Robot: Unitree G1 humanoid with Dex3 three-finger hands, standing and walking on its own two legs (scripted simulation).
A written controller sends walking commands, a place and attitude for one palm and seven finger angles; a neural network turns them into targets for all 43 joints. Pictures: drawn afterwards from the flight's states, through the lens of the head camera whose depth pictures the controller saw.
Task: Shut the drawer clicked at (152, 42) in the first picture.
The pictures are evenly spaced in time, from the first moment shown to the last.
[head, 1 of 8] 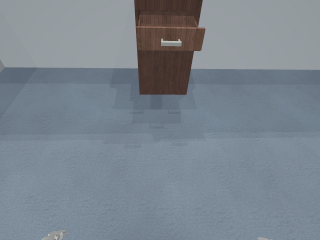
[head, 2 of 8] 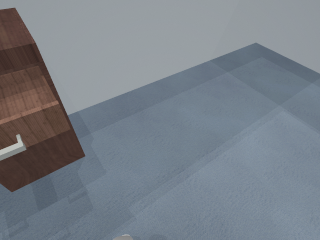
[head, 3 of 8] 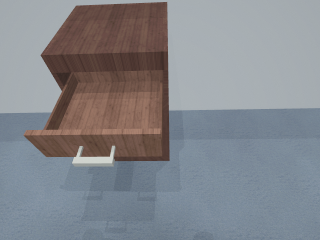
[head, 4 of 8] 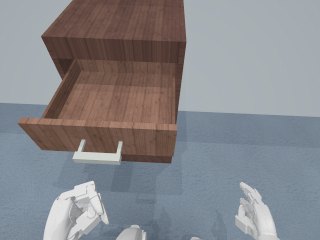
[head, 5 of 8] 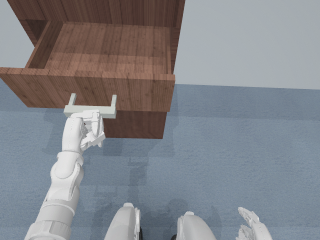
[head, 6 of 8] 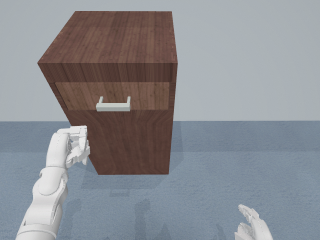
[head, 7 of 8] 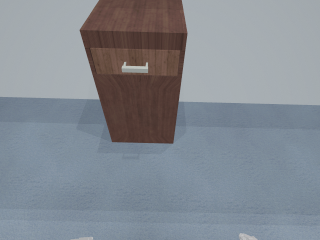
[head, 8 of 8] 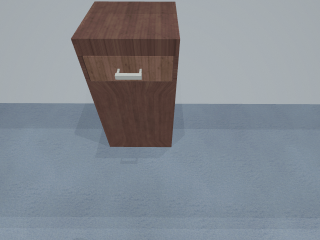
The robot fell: no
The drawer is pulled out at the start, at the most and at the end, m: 0.30 0.30 0.00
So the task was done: yes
